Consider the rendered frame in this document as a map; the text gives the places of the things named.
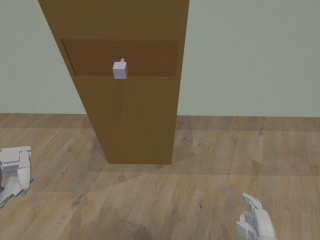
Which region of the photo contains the left robot hand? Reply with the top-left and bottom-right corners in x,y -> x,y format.
0,146 -> 35,209

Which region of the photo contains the cabinet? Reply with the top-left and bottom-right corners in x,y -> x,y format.
38,0 -> 190,165

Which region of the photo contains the drawer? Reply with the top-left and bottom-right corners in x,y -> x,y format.
62,38 -> 178,77

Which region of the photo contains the right robot hand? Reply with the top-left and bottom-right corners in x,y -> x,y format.
236,193 -> 276,240

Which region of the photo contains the handle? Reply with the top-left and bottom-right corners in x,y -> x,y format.
113,58 -> 128,79

